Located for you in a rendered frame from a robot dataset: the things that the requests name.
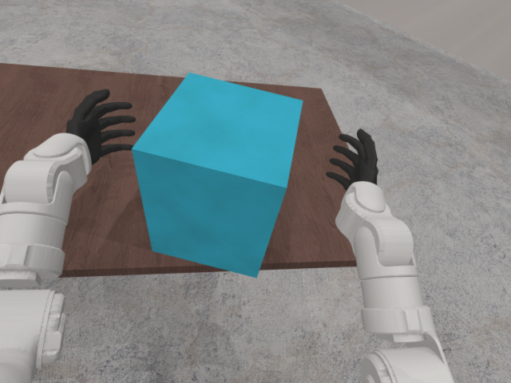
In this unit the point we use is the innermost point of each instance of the right robot hand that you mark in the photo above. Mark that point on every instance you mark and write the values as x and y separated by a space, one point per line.
365 162

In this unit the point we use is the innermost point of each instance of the left robot upper arm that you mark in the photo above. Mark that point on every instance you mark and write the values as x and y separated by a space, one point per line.
32 328

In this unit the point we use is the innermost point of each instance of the table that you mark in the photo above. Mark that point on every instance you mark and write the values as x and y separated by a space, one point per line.
107 233

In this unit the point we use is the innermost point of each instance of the left robot hand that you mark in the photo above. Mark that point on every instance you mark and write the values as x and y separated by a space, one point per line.
86 125

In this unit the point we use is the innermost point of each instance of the right robot upper arm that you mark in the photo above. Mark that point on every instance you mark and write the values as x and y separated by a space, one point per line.
404 365

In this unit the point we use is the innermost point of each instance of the carton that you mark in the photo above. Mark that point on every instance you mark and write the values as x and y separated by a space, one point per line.
213 168

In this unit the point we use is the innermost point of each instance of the right robot forearm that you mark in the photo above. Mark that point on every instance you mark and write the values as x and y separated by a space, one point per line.
383 247

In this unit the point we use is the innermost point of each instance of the left robot forearm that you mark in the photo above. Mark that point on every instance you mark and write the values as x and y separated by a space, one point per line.
35 202

